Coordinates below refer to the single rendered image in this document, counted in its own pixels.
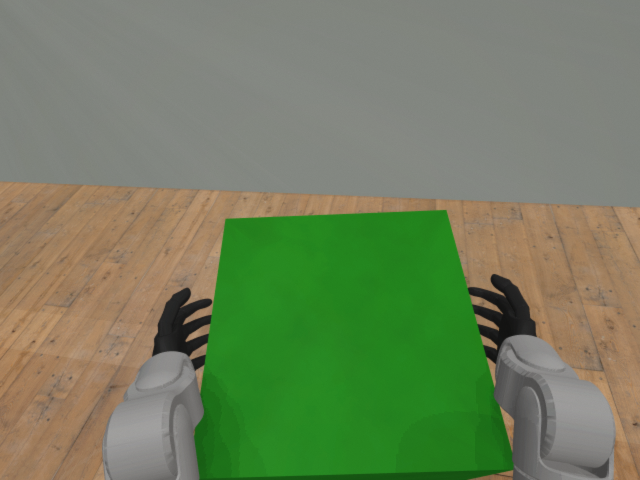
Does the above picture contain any right robot forearm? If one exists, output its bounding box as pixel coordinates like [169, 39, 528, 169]
[494, 335, 616, 480]

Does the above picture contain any left robot hand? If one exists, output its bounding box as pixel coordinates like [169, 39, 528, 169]
[152, 288, 212, 371]

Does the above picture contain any carton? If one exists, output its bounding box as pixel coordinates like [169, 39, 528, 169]
[194, 210, 514, 480]

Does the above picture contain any left robot forearm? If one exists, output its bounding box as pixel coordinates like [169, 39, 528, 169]
[102, 351, 204, 480]

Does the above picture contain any right robot hand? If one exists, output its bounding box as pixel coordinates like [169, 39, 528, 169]
[468, 274, 537, 364]

